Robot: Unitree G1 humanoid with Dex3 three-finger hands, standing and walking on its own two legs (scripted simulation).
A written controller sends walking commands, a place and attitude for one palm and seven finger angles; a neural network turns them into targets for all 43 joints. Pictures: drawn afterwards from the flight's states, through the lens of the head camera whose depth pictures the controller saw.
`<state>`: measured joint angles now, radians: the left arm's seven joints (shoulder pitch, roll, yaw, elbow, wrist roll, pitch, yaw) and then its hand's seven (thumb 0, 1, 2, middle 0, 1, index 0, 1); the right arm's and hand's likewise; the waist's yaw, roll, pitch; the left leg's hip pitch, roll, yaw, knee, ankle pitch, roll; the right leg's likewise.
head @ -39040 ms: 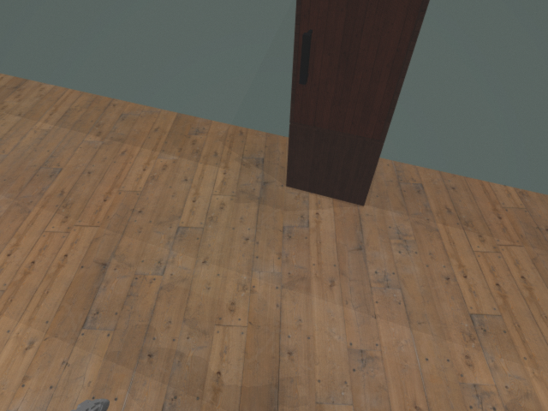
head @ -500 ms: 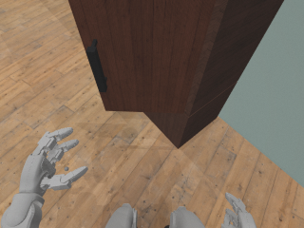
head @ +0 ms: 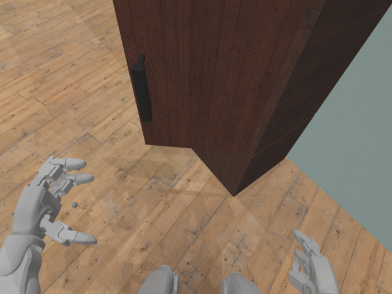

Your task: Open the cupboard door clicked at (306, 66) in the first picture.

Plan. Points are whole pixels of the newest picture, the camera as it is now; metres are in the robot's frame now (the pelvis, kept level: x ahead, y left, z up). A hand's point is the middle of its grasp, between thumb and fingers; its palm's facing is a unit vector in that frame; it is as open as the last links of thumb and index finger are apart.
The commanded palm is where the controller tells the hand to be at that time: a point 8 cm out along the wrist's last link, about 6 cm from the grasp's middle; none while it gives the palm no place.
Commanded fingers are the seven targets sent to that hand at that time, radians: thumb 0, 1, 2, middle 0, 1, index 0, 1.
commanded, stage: raise the hand with hooked fingers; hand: left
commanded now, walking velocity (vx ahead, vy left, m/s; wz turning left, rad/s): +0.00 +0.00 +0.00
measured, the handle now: (144, 90) +0.58 +0.18 +0.03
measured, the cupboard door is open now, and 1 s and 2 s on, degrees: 49 49 49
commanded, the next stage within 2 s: move the hooked fingers beside the handle in 0.80 s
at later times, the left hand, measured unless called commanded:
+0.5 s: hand (61, 187) +0.29 +0.28 +0.05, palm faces +0.00 -1.00 -0.03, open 14.0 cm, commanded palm +0.26 +0.32 +0.05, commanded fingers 0.00 -0.50 0.30 -0.30 -1.20 -0.30 -1.20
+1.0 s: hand (69, 185) +0.30 +0.26 +0.05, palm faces +0.01 -1.00 -0.04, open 14.0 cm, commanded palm +0.28 +0.31 +0.05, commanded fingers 0.00 -0.50 0.30 -0.30 -1.20 -0.30 -1.20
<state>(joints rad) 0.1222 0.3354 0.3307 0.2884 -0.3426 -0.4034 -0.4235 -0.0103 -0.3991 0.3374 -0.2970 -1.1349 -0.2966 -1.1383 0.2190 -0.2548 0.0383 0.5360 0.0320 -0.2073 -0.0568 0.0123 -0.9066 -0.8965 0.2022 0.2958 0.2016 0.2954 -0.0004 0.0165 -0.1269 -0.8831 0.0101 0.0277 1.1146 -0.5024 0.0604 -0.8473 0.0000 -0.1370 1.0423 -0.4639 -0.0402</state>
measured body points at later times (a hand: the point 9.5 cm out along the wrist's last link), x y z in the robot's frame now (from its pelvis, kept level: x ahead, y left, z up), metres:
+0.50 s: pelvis +0.00 +0.01 +0.01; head +0.08 +0.03 +0.45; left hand +0.28 +0.33 +0.05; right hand +0.14 -0.25 -0.07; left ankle +0.02 +0.08 -0.66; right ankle +0.03 -0.10 -0.66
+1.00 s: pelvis +0.00 +0.00 +0.00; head +0.08 +0.01 +0.45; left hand +0.29 +0.32 +0.05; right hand +0.16 -0.25 -0.08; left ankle +0.02 +0.08 -0.66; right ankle +0.03 -0.10 -0.66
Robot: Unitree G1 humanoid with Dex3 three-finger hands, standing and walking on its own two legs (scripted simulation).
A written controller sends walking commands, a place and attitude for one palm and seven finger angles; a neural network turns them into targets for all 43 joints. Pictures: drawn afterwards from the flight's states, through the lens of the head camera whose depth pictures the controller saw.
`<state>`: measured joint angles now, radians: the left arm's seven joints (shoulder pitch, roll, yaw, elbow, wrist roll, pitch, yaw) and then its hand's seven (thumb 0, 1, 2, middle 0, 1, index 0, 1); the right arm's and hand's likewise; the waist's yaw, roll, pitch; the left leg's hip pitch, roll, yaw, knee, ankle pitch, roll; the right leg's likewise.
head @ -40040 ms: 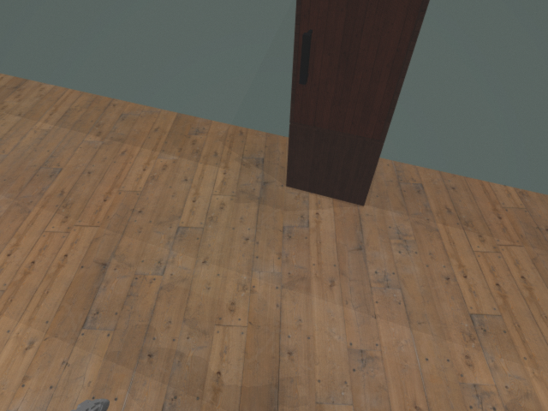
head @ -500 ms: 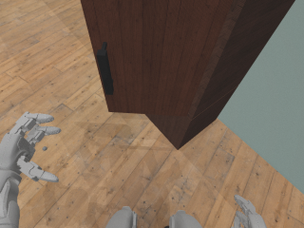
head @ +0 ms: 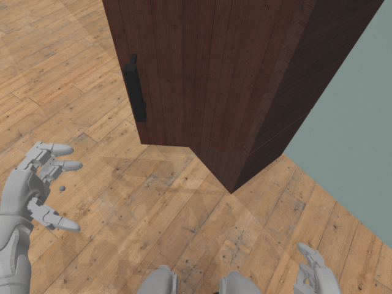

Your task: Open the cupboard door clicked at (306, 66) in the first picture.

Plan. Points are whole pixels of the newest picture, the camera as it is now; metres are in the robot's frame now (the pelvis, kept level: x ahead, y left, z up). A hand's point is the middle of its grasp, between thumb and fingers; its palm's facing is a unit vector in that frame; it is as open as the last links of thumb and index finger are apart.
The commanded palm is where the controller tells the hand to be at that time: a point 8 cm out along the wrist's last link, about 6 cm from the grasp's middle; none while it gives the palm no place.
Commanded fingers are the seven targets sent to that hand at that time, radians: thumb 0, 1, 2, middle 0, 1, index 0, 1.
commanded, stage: move the hooked fingers beside the handle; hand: left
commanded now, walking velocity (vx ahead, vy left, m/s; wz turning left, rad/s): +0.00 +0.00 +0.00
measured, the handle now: (137, 89) +0.58 +0.19 +0.03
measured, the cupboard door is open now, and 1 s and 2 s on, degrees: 49 49 49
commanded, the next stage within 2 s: none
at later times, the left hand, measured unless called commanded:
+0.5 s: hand (79, 153) +0.37 +0.26 +0.04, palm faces +0.02 -1.00 -0.02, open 13.9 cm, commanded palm +0.35 +0.31 +0.04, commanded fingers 0.00 -0.50 0.30 -0.30 -1.20 -0.30 -1.20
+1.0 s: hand (95, 126) +0.44 +0.25 +0.04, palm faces +0.01 -1.00 -0.01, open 14.0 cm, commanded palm +0.43 +0.30 +0.04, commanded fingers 0.00 -0.50 0.30 -0.30 -1.20 -0.30 -1.20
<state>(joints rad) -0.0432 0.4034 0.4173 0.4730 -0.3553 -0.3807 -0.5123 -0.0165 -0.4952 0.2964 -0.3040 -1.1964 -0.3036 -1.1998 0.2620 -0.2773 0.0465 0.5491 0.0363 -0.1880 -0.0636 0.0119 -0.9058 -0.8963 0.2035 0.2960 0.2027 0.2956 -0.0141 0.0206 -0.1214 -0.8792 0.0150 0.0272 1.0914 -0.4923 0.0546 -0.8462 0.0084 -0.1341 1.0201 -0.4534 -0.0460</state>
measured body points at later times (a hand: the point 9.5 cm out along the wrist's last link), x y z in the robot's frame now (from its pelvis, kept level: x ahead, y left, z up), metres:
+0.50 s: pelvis +0.00 +0.00 -0.01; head +0.10 +0.01 +0.43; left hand +0.37 +0.32 +0.04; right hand +0.10 -0.27 -0.10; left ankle +0.02 +0.08 -0.66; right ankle +0.03 -0.10 -0.66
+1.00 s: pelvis +0.00 +0.01 -0.01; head +0.12 +0.03 +0.42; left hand +0.44 +0.31 +0.04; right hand +0.05 -0.27 -0.12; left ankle +0.02 +0.08 -0.66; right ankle +0.03 -0.10 -0.66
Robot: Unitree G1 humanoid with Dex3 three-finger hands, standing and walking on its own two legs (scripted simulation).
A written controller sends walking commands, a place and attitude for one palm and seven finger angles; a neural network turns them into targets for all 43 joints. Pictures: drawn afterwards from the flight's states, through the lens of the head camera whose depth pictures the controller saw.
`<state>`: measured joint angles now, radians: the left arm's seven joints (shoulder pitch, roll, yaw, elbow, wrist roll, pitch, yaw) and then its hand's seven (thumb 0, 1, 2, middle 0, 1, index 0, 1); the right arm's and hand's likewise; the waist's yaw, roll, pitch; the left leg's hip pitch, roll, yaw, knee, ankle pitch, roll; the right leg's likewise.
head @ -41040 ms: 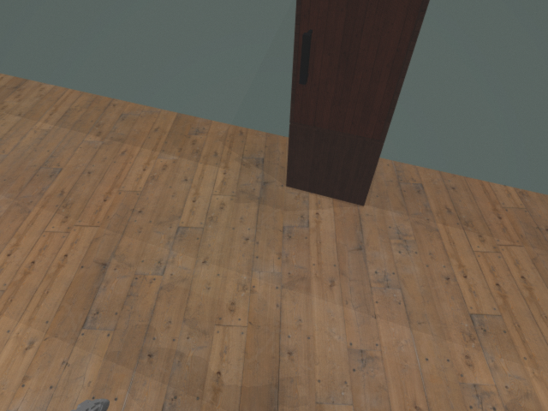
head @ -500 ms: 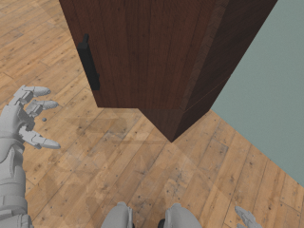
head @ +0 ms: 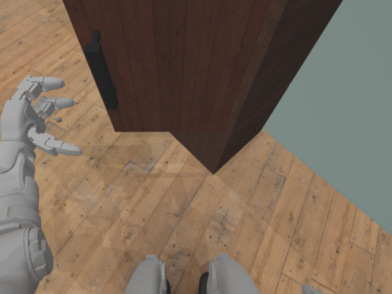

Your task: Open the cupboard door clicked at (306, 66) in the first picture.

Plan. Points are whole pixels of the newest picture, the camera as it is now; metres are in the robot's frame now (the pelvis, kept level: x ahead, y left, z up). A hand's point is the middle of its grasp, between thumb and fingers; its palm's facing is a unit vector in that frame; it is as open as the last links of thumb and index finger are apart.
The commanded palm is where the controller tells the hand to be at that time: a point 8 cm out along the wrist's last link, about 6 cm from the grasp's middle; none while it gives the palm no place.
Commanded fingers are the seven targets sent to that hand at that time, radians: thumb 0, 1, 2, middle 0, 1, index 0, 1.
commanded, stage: move the hooked fingers beside the handle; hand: left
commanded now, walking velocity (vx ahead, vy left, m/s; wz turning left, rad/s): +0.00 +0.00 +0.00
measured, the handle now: (105, 73) +0.57 +0.20 +0.04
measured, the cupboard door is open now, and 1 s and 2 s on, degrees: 49 49 49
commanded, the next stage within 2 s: slide the fingers in behind the handle in 1.30 s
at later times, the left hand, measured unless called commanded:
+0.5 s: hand (70, 89) +0.52 +0.26 +0.05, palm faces +0.03 -1.00 +0.00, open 14.0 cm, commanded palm +0.51 +0.30 +0.04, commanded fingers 0.00 -0.50 0.30 -0.30 -1.20 -0.30 -1.20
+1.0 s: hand (69, 91) +0.51 +0.26 +0.04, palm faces +0.03 -1.00 -0.01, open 14.0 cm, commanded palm +0.50 +0.29 +0.04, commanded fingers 0.00 -0.50 0.30 -0.30 -1.20 -0.30 -1.20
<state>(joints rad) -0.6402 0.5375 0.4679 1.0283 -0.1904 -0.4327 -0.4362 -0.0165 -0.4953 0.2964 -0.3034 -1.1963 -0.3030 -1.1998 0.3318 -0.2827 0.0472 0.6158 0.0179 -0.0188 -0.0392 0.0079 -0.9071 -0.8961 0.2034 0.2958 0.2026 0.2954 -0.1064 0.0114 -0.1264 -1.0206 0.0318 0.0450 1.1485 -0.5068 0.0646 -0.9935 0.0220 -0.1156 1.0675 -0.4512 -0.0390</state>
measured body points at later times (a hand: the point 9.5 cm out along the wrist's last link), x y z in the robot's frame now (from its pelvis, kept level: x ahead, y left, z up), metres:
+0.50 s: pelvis +0.00 +0.01 -0.01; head +0.17 +0.04 +0.40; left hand +0.51 +0.31 +0.05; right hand +0.00 -0.27 -0.11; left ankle +0.02 +0.08 -0.65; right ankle +0.03 -0.10 -0.65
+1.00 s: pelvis +0.01 +0.01 -0.01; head +0.17 +0.05 +0.41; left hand +0.51 +0.32 +0.04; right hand +0.01 -0.26 -0.11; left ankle +0.02 +0.08 -0.65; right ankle +0.03 -0.10 -0.65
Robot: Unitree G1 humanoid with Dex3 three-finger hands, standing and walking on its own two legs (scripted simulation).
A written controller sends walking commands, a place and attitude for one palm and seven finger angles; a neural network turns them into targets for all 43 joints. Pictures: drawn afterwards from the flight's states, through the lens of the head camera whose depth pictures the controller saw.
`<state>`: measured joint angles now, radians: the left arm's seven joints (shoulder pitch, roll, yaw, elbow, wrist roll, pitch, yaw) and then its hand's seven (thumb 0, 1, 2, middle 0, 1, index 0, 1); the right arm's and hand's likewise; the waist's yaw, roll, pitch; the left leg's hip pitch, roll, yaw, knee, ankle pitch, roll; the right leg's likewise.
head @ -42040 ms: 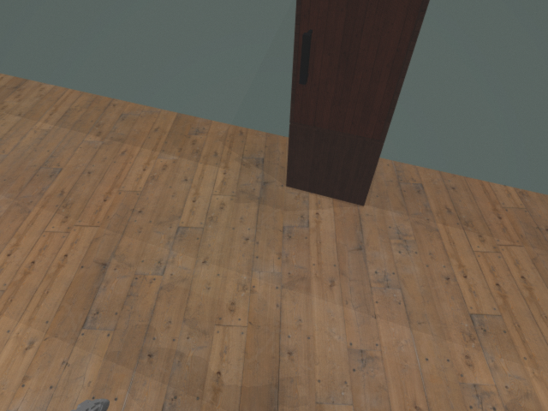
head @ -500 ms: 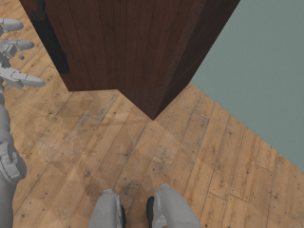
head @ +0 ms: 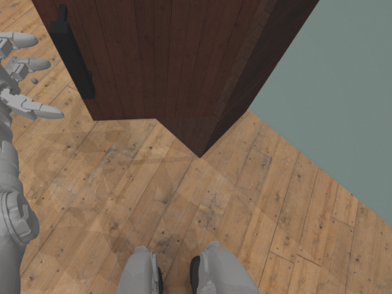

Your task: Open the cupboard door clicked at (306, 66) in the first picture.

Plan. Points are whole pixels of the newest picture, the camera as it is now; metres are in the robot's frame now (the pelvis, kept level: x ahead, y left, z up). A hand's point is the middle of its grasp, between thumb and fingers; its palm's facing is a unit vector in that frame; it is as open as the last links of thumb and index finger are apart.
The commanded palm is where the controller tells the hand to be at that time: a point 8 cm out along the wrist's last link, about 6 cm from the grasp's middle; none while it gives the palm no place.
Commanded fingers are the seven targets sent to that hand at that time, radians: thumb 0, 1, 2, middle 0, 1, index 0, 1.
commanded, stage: move the hooked fingers beside the handle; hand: left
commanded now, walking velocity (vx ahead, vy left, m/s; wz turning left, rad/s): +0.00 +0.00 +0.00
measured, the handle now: (77, 57) +0.56 +0.20 +0.05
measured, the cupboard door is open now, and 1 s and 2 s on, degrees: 49 49 49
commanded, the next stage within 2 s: slide the fingers in behind the handle in 0.30 s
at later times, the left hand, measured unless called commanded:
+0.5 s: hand (39, 83) +0.49 +0.26 +0.05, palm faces +0.06 -1.00 -0.02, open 14.0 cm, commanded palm +0.47 +0.29 +0.05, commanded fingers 0.00 -0.50 0.30 -0.30 -1.20 -0.30 -1.20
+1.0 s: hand (59, 81) +0.50 +0.23 +0.05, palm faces +0.06 -1.00 -0.01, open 14.0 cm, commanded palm +0.48 +0.26 +0.05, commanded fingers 0.00 -0.50 0.30 -0.30 -1.20 -0.30 -1.20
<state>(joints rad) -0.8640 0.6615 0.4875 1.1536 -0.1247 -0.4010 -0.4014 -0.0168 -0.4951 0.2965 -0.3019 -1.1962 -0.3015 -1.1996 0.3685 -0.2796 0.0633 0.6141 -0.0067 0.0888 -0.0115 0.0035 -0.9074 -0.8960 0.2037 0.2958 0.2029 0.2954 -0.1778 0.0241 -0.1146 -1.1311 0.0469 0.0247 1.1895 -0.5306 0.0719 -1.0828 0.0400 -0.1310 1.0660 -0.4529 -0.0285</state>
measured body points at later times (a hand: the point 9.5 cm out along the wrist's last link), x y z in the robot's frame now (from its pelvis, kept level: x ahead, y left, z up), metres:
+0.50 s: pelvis -0.01 -0.01 +0.00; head +0.15 +0.03 +0.42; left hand +0.48 +0.31 +0.06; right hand +0.01 -0.28 -0.10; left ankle +0.01 +0.07 -0.64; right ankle +0.02 -0.11 -0.64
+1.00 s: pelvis -0.01 -0.01 +0.00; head +0.15 +0.03 +0.42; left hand +0.49 +0.28 +0.05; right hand +0.01 -0.27 -0.11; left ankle +0.01 +0.07 -0.64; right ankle +0.02 -0.11 -0.64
